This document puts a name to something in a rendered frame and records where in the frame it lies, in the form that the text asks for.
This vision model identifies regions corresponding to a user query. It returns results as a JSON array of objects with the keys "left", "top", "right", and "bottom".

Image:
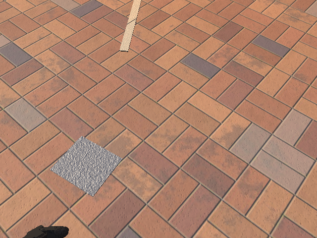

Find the robot left hand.
[{"left": 23, "top": 225, "right": 69, "bottom": 238}]

